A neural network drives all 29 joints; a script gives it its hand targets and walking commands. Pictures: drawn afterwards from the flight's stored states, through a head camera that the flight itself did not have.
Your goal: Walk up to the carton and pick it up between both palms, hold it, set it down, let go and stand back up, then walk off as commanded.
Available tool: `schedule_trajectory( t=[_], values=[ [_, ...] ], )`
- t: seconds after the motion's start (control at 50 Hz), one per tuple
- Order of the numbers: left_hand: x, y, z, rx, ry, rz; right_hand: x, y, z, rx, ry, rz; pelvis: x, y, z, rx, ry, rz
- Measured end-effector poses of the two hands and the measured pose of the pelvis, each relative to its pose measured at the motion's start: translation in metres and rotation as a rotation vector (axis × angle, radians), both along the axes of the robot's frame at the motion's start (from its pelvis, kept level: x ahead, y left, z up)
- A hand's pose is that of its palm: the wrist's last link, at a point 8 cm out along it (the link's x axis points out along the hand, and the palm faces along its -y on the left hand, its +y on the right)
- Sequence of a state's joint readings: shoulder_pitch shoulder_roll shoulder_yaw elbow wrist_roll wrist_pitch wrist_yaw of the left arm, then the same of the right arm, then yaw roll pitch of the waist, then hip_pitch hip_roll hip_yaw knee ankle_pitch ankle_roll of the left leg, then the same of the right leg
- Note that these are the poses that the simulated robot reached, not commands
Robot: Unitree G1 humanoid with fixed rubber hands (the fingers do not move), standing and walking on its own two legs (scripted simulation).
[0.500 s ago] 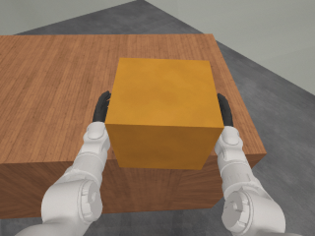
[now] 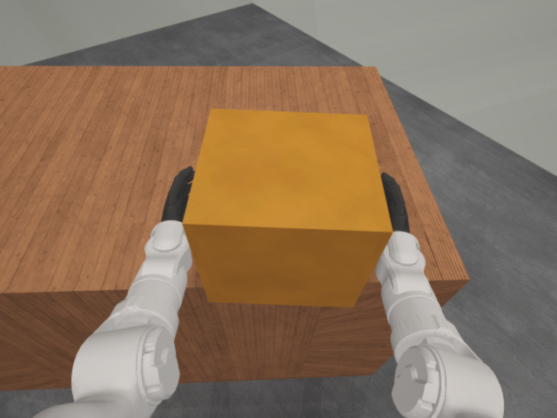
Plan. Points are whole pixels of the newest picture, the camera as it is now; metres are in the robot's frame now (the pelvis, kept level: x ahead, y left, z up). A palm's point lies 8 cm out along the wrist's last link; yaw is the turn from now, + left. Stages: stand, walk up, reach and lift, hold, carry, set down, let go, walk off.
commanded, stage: reach and lift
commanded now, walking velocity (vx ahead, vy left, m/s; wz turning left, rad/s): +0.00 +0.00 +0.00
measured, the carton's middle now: (284, 212) +0.42 -0.02 +0.05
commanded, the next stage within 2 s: none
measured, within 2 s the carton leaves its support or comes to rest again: leaves its support in 0.90 s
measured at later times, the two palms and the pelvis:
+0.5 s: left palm (175, 224) +0.39 +0.15 +0.06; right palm (396, 230) +0.37 -0.18 +0.06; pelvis -0.02 +0.00 +0.00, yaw +0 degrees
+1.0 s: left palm (174, 225) +0.38 +0.15 +0.07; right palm (398, 227) +0.37 -0.18 +0.07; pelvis -0.02 +0.00 -0.01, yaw +1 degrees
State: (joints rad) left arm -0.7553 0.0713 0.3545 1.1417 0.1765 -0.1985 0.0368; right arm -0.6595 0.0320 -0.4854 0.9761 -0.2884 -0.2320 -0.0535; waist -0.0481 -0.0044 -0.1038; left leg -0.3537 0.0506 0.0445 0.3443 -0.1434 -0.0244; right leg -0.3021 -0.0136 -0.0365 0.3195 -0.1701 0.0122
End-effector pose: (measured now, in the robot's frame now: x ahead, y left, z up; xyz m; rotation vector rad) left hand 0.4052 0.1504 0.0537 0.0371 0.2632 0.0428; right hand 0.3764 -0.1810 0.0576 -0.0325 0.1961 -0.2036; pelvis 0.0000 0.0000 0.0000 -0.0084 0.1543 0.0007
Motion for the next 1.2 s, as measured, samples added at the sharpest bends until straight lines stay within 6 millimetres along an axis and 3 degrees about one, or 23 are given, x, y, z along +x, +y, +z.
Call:
schedule_trajectory(
  t=[0.44, 0.92, 1.06, 1.2],
  values=[
    [-0.015, -0.001, 0.005, 0.003, -0.074, 0.016, -0.01, -0.001, 0.005, -0.06, -0.075, 0.022, -0.014, 0.002, -0.002, -0.013, 0.05, 0.006],
    [-0.025, -0.002, 0.007, 0.016, -0.024, 0.039, -0.012, -0.002, 0.004, -0.017, -0.027, 0.041, -0.022, 0.0, -0.008, -0.014, 0.114, 0.013],
    [-0.021, -0.002, 0.022, 0.029, -0.024, 0.03, -0.009, -0.002, 0.021, 0.011, -0.025, 0.033, -0.021, 0.002, -0.01, -0.011, 0.103, 0.012],
    [-0.017, -0.001, 0.059, 0.044, -0.059, 0.02, -0.008, -0.001, 0.058, 0.038, -0.056, 0.023, -0.019, 0.004, -0.009, -0.007, 0.033, 0.01]
  ],
)
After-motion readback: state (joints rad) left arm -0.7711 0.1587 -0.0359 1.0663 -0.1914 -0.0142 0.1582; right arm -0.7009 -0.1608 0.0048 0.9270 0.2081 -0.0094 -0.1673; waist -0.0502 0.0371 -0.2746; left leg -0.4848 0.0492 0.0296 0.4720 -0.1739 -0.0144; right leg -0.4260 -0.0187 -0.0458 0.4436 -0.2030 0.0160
